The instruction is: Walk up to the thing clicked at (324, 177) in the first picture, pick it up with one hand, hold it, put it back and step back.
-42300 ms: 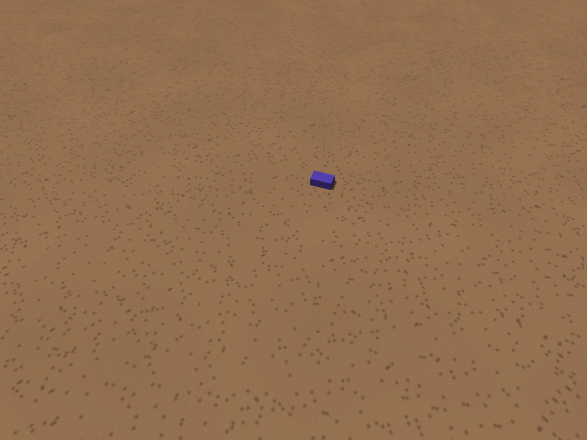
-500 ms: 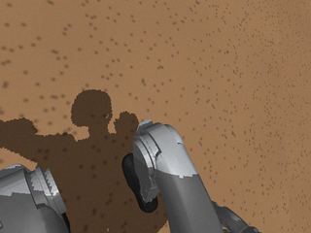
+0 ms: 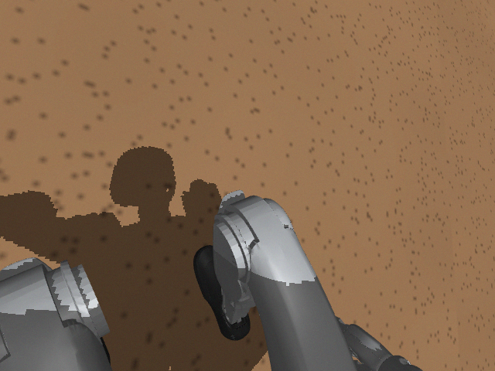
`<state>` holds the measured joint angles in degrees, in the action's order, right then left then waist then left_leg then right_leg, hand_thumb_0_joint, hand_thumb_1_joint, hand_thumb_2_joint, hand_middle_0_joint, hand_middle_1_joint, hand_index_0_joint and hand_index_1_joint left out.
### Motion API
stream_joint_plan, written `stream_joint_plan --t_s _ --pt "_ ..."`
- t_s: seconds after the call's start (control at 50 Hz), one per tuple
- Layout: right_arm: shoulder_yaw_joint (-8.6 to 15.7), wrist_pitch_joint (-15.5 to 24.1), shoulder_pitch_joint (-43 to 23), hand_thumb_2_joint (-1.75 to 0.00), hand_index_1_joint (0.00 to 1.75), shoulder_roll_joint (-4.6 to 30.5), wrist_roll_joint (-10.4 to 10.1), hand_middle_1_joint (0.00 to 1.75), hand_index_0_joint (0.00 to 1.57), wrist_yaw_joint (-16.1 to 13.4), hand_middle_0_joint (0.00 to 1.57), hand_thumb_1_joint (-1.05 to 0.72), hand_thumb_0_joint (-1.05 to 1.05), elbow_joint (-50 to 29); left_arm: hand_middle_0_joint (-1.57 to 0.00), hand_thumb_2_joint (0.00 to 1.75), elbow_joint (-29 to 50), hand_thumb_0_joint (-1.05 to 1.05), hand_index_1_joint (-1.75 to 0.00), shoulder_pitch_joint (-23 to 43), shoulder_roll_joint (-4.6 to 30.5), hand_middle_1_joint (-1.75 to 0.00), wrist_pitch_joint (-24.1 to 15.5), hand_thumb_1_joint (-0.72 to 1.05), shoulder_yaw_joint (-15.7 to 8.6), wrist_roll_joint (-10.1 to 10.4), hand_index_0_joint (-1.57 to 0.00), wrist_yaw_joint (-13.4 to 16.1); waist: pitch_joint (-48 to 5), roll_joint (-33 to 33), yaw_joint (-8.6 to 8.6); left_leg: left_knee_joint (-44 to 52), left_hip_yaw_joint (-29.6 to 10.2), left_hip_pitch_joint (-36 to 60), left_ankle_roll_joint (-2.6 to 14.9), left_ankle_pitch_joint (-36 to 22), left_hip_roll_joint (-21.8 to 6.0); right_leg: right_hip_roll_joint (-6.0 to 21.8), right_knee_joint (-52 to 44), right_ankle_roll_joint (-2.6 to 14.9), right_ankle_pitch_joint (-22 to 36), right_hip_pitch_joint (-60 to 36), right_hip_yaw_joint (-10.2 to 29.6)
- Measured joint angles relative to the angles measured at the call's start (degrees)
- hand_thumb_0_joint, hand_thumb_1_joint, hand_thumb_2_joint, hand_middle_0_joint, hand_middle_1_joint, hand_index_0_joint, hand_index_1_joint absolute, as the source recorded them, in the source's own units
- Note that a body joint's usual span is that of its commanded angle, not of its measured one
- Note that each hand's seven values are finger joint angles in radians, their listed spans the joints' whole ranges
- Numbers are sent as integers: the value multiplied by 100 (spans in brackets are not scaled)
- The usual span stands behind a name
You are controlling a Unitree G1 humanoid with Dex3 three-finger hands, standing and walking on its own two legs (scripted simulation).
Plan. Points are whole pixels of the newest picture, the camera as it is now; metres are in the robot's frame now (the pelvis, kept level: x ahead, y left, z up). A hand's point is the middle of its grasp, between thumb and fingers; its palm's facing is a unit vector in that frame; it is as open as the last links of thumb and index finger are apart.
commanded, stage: open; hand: left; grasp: from above
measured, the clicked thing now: out of the picture +0.45 +0.36 -0.28
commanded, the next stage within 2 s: withdraw in 0.42 s
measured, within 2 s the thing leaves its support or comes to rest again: neither
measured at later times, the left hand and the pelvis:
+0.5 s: hand out of the picture +0.44 +0.35 -0.24, palm faces -0.44 -0.16 -0.88, open 13.5 cm; pelvis +0.00 +0.00 +0.00, yaw +0 degrees
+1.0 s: hand out of the picture +0.46 +0.39 -0.09, palm faces -0.35 -0.07 -0.94, open 13.9 cm; pelvis +0.01 +0.00 +0.04, yaw +4 degrees
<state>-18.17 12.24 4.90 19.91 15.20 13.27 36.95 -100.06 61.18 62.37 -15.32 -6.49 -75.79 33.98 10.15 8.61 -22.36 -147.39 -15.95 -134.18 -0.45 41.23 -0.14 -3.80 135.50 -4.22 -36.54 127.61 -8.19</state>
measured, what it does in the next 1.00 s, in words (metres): stands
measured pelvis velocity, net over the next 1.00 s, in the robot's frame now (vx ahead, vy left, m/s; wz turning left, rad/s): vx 0.01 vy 0.00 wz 0.08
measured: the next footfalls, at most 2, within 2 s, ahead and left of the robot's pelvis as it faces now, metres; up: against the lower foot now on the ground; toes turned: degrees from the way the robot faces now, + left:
none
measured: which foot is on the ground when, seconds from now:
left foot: down 0.00-1.00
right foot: down 0.00-1.00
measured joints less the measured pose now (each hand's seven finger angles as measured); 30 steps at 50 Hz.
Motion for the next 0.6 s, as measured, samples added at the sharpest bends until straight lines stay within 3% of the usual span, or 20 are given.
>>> stream_joint_plan --t_s 0.46,0.6 --pt "-6 -13 64 -90 30 60 -44 30 20 -42 20 -89 0 -18 -19 89 144 0 -89 -48 82 -90 1 -38 -136 168 -19 -134 139 -8 -20 46 -11 25 -50 -17 -10 5 -20 -34 38 20 -4" --pt "-3 -58 106 -90 30 63 -59 30 20 -63 20 -90 0 -15 -14 93 300 0 -94 -110 48 -95 -81 -43 -141 129 -15 -196 130 11 16 56 -23 48 -60 -3 -10 10 -35 -5 30 -4 -19"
